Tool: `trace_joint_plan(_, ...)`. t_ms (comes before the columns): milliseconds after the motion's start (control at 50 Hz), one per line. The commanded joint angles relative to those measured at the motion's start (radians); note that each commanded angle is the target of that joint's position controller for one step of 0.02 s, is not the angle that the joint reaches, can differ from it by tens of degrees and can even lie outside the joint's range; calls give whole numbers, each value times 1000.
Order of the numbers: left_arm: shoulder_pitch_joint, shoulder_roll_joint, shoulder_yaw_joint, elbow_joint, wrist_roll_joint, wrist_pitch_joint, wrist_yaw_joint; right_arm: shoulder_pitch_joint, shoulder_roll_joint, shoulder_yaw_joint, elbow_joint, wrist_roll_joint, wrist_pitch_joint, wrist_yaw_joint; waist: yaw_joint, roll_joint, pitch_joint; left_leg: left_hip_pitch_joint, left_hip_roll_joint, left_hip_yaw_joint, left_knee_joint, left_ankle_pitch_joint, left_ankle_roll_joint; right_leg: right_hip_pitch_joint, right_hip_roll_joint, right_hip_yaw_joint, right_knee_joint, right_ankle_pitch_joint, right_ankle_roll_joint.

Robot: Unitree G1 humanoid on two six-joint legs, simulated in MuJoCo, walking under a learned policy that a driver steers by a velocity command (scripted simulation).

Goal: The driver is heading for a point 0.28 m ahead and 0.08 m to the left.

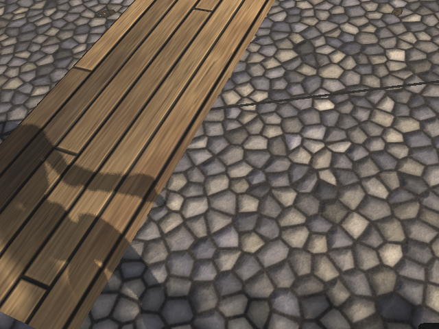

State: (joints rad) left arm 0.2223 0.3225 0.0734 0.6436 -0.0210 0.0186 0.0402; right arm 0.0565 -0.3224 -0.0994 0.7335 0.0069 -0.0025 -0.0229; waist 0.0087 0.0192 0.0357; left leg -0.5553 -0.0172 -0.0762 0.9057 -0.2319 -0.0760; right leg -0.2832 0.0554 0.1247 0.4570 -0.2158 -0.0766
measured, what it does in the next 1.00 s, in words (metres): walks ahead: left foot, then right foot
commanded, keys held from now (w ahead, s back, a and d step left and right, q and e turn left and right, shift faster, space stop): w+q+shift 0.14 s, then shift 0.86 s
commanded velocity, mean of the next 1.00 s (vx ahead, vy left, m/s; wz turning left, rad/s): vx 0.20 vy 0.00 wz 0.04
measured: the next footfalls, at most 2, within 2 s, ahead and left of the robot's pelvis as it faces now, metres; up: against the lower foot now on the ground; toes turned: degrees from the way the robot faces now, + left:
left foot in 0.34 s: +0.24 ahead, +0.20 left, +0.00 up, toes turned +5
right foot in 0.72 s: +0.31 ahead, -0.03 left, +0.00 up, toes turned +6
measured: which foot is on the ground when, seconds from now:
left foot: up 0.00-0.32, down 0.34-1.00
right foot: down 0.00-0.34, up 0.36-0.70, down 0.72-1.00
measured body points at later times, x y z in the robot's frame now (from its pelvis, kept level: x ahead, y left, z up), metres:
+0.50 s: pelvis +0.17 +0.10 -0.01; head +0.21 +0.12 +0.44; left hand +0.24 +0.39 -0.13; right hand +0.34 -0.15 -0.10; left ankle +0.20 +0.19 -0.75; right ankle +0.12 -0.05 -0.67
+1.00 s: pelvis +0.25 +0.10 -0.01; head +0.26 +0.10 +0.44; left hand +0.35 +0.38 -0.13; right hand +0.39 -0.15 -0.13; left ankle +0.20 +0.19 -0.75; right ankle +0.27 -0.04 -0.75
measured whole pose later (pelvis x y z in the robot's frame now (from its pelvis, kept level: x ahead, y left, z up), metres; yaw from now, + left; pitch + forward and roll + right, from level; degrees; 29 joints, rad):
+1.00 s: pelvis +0.25 +0.10 -0.01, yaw +5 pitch -1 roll +0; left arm 0.16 0.25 0.04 0.83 0.01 0.00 0.03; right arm 0.15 -0.25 -0.01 0.89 -0.01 0.00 0.00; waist 0.00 0.00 0.03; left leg -0.15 -0.03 0.01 0.48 -0.32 0.04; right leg -0.22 -0.02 0.03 0.50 -0.26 0.03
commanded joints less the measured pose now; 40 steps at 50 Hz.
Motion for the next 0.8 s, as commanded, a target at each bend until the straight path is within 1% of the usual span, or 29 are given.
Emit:
trace_joint_plan(20,57,134,24,-37,17,-33,-8,-71,-58,3,-70,12,-36,30,65,-223,-115,-87,53,29,-135,60,4,224,-269,285,-226,-315,-129)
trace_joint_plan(60,80,156,24,-21,26,-51,-18,-94,-72,7,-78,17,-56,39,91,-204,-58,-115,72,43,-174,59,32,234,-300,287,-254,-345,-136)
trace_joint_plan(100,92,167,23,-6,26,-70,-22,-93,-77,11,-84,23,-71,45,101,-186,-13,-169,87,43,-186,57,58,264,-329,279,-278,-362,-138)
trace_joint_plan(140,95,163,21,6,24,-84,-26,-82,-73,16,-92,29,-80,50,104,-168,18,-233,97,34,-182,52,78,308,-348,249,-296,-343,-134)
trace_joint_plan(160,107,158,20,16,22,-87,-29,-77,-70,18,-93,23,-84,52,106,-140,31,-227,101,33,-210,41,85,313,-341,229,-297,-294,-136)
trace_joint_plan(200,93,151,16,27,23,-84,-39,-74,-45,29,-99,10,-92,60,98,-103,53,-157,89,61,-284,33,89,280,-306,151,-275,-118,-135)
trace_joint_plan(220,79,154,17,29,23,-81,-45,-66,-36,35,-100,7,-95,65,92,-104,50,-88,77,84,-314,36,86,241,-287,108,-256,-17,-134)
trace_joint_plan(260,73,169,22,37,14,-70,-52,-30,-45,36,-100,8,-97,72,72,-121,19,51,43,121,-331,83,89,179,-279,78,-208,169,-127)
trace_joint_plan(300,49,155,17,43,2,-60,-50,80,-69,22,-70,0,-94,68,1,-103,-41,244,-3,146,-400,173,111,138,-242,40,-90,366,-83)
trace_joint_plan(320,53,127,9,50,3,-62,-47,161,-99,9,-51,-6,-92,59,-42,-84,-92,373,1,127,-428,227,135,115,-197,-4,27,478,-44)
trace_joint_plan(340,50,78,-9,36,24,-67,-41,269,-165,-5,-43,-18,-92,47,-85,-3,-199,564,139,-17,-415,461,186,26,-131,-62,228,334,25)
trace_joint_plan(360,143,10,-32,20,49,-81,-37,327,-261,-18,-46,-31,-78,37,-57,270,-315,809,407,-368,-441,692,370,-240,9,-127,612,-266,125)
trace_joint_plan(380,137,96,-11,37,27,-87,-37,361,-203,-9,-34,-4,-67,38,-96,241,-369,812,435,-483,-510,628,430,-321,16,-36,762,-450,145)
trace_joint_plan(400,92,134,1,36,3,-84,-39,302,-170,3,-41,0,-62,35,-90,164,-274,751,392,-365,-512,562,391,-379,-41,-25,816,-404,139)
trace_joint_plan(420,50,122,-2,36,3,-77,-36,240,-131,15,-50,-4,-59,33,-74,97,-217,675,341,-276,-514,556,352,-393,-79,-49,789,-345,131)
trace_joint_plan(440,23,111,-2,36,14,-67,-31,185,-99,28,-57,-6,-57,34,-54,50,-164,582,307,-215,-531,595,332,-372,-105,-58,735,-296,131)
trace_joint_plan(460,32,95,-2,38,19,-55,-27,148,-81,37,-59,-9,-57,32,-22,55,-150,500,282,-168,-555,614,318,-298,-127,-53,676,-250,132)
trace_joint_plan(500,88,45,-12,62,20,-35,-21,92,-50,47,-54,-23,-62,32,24,83,-148,388,236,-86,-584,666,316,-160,-126,-66,550,-190,146)
trace_joint_plan(540,94,27,-18,71,27,-26,-12,53,-58,45,-47,-25,-61,29,40,91,-147,341,215,-35,-589,695,317,-79,-118,-79,400,-152,158)
trace_joint_plan(560,78,22,-21,71,31,-22,-9,49,-66,43,-40,-23,-57,27,33,91,-150,337,212,-26,-589,686,315,-49,-116,-82,336,-118,159)
trace_joint_plan(600,52,35,-18,72,30,-13,-5,65,-79,40,-20,-20,-46,26,16,84,-156,345,221,-36,-593,620,315,-7,-112,-84,255,-49,160)
trace_joint_plan(640,25,47,-12,71,27,-3,-3,65,-72,45,-3,-19,-35,28,5,78,-132,331,224,-56,-601,468,309,25,-113,-80,192,-24,152)
trace_joint_plan(680,9,40,-11,72,31,0,-2,43,-51,55,9,-12,-28,32,20,67,-92,298,201,-64,-591,276,280,86,-107,-89,61,39,131)
trace_joint_plan(700,-5,42,-12,68,40,-2,-1,56,-35,62,22,-8,-28,35,25,48,-72,280,174,-63,-585,171,241,132,-111,-80,-32,134,117)
trace_joint_plan(720,-22,69,-7,58,47,-6,3,84,-17,70,34,-17,-32,36,11,14,-66,260,141,-59,-569,76,196,181,-155,-29,-56,254,101)
trace_joint_plan(740,-33,119,2,49,43,-8,8,133,-18,70,42,-33,-38,41,-31,-60,-70,232,88,-33,-552,-8,161,217,-195,-2,-17,351,75)
trace_joint_plan(760,-51,126,10,70,28,-7,5,160,-18,69,50,-29,-37,40,-52,-132,-69,263,46,11,-559,-22,138,165,-168,-16,14,237,48)
trace_joint_plan(780,-57,73,3,66,28,-10,-3,115,-36,69,56,-26,-33,36,-10,-95,-54,289,41,25,-534,0,127,134,-143,-25,1,194,56)
trace_joint_plan(800,-57,46,-5,74,36,-14,-6,93,-32,68,54,-21,-29,32,-6,-83,-59,297,43,30,-519,47,128,135,-140,-28,-6,216,68)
